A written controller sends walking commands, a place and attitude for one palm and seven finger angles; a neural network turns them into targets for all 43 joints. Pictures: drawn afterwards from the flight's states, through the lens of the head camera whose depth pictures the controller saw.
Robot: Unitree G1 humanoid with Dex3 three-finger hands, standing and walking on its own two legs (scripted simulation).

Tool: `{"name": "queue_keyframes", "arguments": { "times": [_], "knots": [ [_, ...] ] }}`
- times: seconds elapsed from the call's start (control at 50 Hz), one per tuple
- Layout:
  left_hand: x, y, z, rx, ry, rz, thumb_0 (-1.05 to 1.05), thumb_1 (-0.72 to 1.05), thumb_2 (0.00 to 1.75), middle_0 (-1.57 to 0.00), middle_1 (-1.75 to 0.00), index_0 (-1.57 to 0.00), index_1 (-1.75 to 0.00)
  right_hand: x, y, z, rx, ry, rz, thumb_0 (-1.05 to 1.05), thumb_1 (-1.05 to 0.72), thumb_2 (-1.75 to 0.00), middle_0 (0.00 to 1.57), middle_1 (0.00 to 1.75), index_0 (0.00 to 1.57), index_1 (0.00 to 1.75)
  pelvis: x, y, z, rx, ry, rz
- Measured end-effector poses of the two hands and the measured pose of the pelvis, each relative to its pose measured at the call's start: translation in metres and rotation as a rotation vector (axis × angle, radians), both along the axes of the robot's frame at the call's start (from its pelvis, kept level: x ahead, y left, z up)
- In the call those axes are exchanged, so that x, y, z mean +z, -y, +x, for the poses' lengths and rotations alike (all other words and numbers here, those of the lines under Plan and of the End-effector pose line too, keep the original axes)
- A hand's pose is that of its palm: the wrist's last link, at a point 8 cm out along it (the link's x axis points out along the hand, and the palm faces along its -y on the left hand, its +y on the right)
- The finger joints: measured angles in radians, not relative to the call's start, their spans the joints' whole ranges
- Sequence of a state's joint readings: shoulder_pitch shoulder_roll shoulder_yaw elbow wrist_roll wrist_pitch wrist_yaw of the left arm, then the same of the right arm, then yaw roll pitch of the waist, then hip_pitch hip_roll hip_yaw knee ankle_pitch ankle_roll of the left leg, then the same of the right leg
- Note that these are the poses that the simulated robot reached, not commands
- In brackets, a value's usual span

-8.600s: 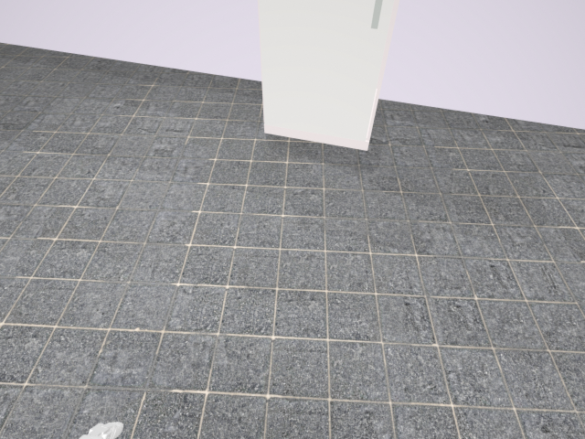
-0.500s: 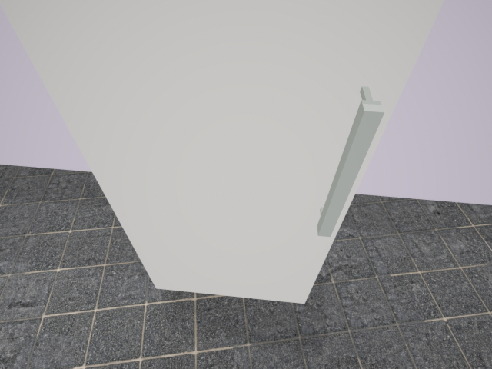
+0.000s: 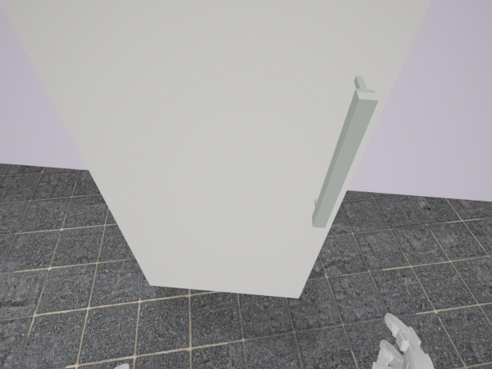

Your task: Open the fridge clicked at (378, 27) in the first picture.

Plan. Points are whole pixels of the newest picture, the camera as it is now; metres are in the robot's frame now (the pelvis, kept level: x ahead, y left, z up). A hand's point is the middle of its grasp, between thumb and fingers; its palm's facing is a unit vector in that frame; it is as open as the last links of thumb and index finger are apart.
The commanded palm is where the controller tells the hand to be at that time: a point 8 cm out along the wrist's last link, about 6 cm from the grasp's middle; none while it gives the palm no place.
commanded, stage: raise the hand to about handle height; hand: right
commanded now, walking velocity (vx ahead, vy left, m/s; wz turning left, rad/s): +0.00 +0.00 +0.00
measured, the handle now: (335, 163) +0.46 -0.14 +0.09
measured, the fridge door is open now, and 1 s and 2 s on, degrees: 0 0 0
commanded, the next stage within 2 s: move the hooked fingers beside the handle in 1.96 s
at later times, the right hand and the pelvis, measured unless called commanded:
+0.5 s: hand (384, 353) +0.17 -0.19 -0.02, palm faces +0.03 +1.00 -0.07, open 9.9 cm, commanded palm +0.15 -0.25 -0.02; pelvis -0.05 +0.02 -0.08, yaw -1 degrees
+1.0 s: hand (418, 319) +0.21 -0.24 +0.02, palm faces +0.06 +1.00 -0.06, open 12.8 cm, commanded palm +0.19 -0.30 +0.02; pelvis -0.03 -0.01 -0.05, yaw +0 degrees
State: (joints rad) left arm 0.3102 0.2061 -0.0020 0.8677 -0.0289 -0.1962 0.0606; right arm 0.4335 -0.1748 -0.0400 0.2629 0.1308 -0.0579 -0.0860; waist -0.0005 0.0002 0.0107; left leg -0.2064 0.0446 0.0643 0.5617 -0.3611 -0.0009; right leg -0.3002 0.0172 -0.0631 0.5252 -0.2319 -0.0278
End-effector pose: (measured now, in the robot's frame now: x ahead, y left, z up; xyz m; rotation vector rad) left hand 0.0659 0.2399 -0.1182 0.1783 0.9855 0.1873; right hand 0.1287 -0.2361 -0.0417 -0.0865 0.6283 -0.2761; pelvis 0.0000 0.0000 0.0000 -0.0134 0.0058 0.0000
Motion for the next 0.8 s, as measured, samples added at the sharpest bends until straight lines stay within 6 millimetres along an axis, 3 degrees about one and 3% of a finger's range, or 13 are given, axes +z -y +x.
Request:
{"name": "queue_keyframes", "arguments": {
  "times": [0.06, 0.12, 0.2, 0.26, 0.3, 0.34, 0.4, 0.46, 0.54, 0.68, 0.8],
  "knots": [
    [0.006, -0.009, 0.032, -0.03, 0.169, 0.021, 0.01, 0.91, 0.9, -0.2, -0.3, -0.2, -0.3, 0.044, 0.0, 0.049, 0.069, 0.374, -0.009, 0.02, -0.85, -0.86, 0.2, 0.34, 0.2, 0.34, -0.013, -0.002, -0.012, -0.006, -0.063, 0.007],
    [0.012, -0.02, 0.062, -0.064, 0.31, 0.044, 0.01, 0.9, 0.9, -0.2, -0.3, -0.2, -0.3, 0.056, -0.007, 0.064, 0.195, 0.648, 0.024, 0.01, -0.8, -0.84, 0.2, 0.38, 0.2, 0.38, -0.034, -0.008, -0.024, 0.012, -0.135, 0.007],
    [0.017, -0.03, 0.094, -0.111, 0.451, 0.074, 0.01, 0.9, 0.9, -0.2, -0.3, -0.2, -0.3, 0.023, -0.016, 0.045, 0.305, 0.661, 0.085, 0.0, -0.71, -0.81, 0.21, 0.43, 0.21, 0.43, -0.063, -0.012, -0.036, 0.015, -0.175, 0.012],
    [0.018, -0.03, 0.108, -0.138, 0.5, 0.094, 0.01, 0.9, 0.9, -0.2, -0.3, -0.2, -0.3, -0.007, -0.012, 0.018, 0.244, 0.547, 0.122, 0.01, -0.64, -0.78, 0.22, 0.47, 0.22, 0.47, -0.074, -0.015, -0.039, 0.008, -0.187, 0.018],
    [0.017, -0.026, 0.112, -0.154, 0.506, 0.1, 0.01, 0.9, 0.9, -0.2, -0.3, -0.2, -0.3, -0.012, -0.007, 0.001, 0.182, 0.514, 0.097, 0.01, -0.59, -0.76, 0.22, 0.5, 0.22, 0.5, -0.078, -0.017, -0.04, 0.001, -0.185, 0.03],
    [0.011, -0.019, 0.111, -0.174, 0.491, 0.1, 0.01, 0.9, 0.9, -0.2, -0.3, -0.2, -0.3, -0.006, -0.001, -0.009, 0.144, 0.539, 0.047, 0.01, -0.54, -0.74, 0.23, 0.53, 0.23, 0.53, -0.08, -0.019, -0.041, -0.008, -0.185, 0.041],
    [-0.003, -0.008, 0.103, -0.202, 0.443, 0.081, 0.01, 0.9, 0.9, -0.2, -0.3, -0.2, -0.3, 0.013, 0.005, -0.008, 0.155, 0.631, -0.011, 0.02, -0.47, -0.71, 0.23, 0.57, 0.23, 0.57, -0.081, -0.021, -0.043, -0.022, -0.187, 0.061],
    [-0.019, 0.002, 0.089, -0.203, 0.38, 0.049, 0.01, 0.9, 0.9, -0.2, -0.3, -0.2, -0.3, 0.024, 0.007, 0.007, 0.229, 0.67, -0.016, 0.01, -0.4, -0.68, 0.23, 0.62, 0.23, 0.62, -0.081, -0.022, -0.046, -0.027, -0.19, 0.073],
    [-0.031, 0.008, 0.063, -0.15, 0.301, 0.009, 0.02, 0.9, 0.9, -0.2, -0.3, -0.2, -0.3, 0.026, 0.012, 0.032, 0.288, 0.595, 0.035, 0.01, -0.31, -0.64, 0.24, 0.68, 0.24, 0.68, -0.074, -0.019, -0.045, -0.02, -0.188, 0.072],
    [-0.026, 0.0, 0.03, -0.059, 0.229, 0.018, 0.02, 0.9, 0.9, -0.21, -0.3, -0.2, -0.3, 0.042, 0.028, 0.047, 0.236, 0.562, 0.027, 0.01, -0.15, -0.57, 0.26, 0.78, 0.25, 0.78, -0.058, -0.01, -0.036, 0.003, -0.186, 0.053],
    [-0.016, -0.015, 0.029, -0.056, 0.218, 0.08, 0.02, 0.9, 0.9, -0.21, -0.3, -0.2, -0.3, 0.045, 0.039, 0.05, 0.238, 0.583, 0.017, 0.01, -0.01, -0.51, 0.26, 0.87, 0.26, 0.87, -0.055, -0.002, -0.031, 0.002, -0.184, 0.054]
  ]
}}
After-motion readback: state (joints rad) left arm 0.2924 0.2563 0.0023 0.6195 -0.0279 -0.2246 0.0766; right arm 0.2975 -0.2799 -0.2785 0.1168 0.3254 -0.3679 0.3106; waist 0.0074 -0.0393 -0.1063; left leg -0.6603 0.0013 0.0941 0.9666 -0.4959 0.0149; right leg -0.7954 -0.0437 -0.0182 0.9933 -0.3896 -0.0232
